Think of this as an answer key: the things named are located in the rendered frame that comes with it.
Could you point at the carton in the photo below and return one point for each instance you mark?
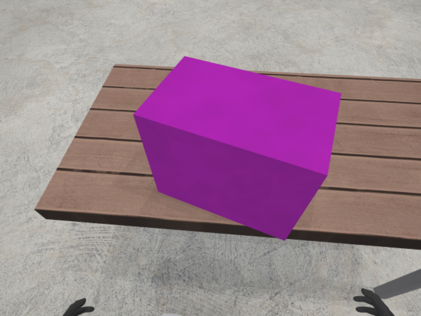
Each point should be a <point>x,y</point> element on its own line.
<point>249,147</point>

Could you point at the right robot hand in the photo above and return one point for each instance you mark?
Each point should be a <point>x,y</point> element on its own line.
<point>380,309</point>

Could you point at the table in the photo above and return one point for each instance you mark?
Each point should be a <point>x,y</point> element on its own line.
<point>371,195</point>

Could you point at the left robot hand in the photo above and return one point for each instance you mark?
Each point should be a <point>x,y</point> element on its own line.
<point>76,308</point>

